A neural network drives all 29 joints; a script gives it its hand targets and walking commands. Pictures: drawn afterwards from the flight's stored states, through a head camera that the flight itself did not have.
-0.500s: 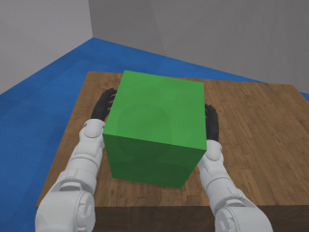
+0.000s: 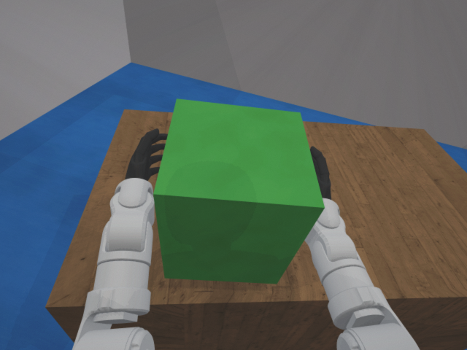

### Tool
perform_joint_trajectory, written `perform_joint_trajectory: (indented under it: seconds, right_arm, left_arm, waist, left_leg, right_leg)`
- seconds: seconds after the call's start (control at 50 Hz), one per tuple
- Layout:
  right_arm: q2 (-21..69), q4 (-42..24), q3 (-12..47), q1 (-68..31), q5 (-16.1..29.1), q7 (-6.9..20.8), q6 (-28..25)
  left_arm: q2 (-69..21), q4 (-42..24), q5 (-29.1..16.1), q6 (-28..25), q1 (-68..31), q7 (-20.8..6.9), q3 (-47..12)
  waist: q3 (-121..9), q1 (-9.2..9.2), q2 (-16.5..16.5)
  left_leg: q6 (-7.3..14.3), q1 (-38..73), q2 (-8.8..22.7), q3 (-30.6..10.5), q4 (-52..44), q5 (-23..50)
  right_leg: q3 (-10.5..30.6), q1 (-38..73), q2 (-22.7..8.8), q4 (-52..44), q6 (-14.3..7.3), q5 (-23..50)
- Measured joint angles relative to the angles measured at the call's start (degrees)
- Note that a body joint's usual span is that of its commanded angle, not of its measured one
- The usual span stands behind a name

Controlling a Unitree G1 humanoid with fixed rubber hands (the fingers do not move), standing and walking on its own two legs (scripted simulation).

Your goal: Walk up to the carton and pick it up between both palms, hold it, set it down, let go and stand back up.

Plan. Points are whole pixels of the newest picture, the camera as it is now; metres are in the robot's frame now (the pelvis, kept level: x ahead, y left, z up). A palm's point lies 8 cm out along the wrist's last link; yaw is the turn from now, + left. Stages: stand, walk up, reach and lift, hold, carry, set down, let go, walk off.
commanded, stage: reach and lift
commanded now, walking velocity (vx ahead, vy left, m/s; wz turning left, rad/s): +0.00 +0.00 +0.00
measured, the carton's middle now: (230, 198) +0.36 -0.01 +0.10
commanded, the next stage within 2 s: hold in 1.32 s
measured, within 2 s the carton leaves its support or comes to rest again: neither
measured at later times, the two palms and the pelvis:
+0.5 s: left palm (133, 166) +0.34 +0.14 +0.18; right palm (324, 170) +0.35 -0.16 +0.18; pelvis -0.02 -0.02 +0.00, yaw +1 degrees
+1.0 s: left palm (127, 152) +0.36 +0.15 +0.20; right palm (319, 153) +0.37 -0.15 +0.20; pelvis -0.01 -0.01 +0.00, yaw +1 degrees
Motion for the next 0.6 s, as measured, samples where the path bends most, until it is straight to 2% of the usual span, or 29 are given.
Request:
perform_joint_trajectory:
  seconds: [0.1,0.2,0.28,0.4,0.6]
  right_arm:
    - [-0.09,0.51,-1.99,-4.40,-1.48,1.08,3.02]
    - [-0.16,3.87,-2.95,-8.96,-3.21,1.65,6.08]
    - [-0.03,5.22,-1.97,-9.83,-3.15,1.64,8.33]
    - [-0.02,4.10,-0.84,-9.77,-1.52,1.74,9.99]
    - [-0.44,6.44,-3.45,-14.69,-2.45,2.92,11.84]
  left_arm:
    - [-0.07,-0.10,0.77,2.62,-3.78,0.24,1.68]
    - [-0.27,1.56,3.37,5.55,-7.35,-1.32,4.85]
    - [-0.46,0.96,4.44,7.86,-6.60,-2.45,6.20]
    - [-0.62,-2.38,3.72,9.43,-3.94,-1.89,5.78]
    - [0.17,-1.08,4.72,12.75,-9.41,-1.49,6.31]
  waist:
    - [-1.01,0.83,0.90]
    - [-1.07,1.27,1.22]
    - [-1.21,0.75,1.01]
    - [-2.19,-0.28,0.47]
    - [-1.34,-0.10,0.16]
  left_leg:
    - [-0.14,-1.16,0.34,0.38,-0.52,1.09]
    - [-0.27,-0.23,0.35,0.38,-1.90,2.22]
    - [-0.50,0.78,0.33,-0.15,-2.57,2.68]
    - [-0.88,0.78,0.41,-0.93,-1.83,2.39]
    - [-0.84,-0.34,0.32,-1.01,-2.02,3.20]
  right_leg:
    - [0.43,-2.47,0.28,1.86,-0.36,0.00]
    - [0.43,-2.54,0.31,2.64,-0.66,-0.04]
    - [-0.11,-1.57,0.34,2.53,-0.89,-0.10]
    - [-0.88,-1.33,0.45,3.35,-1.17,-0.69]
    - [-0.96,-3.08,0.36,4.57,-1.30,-0.67]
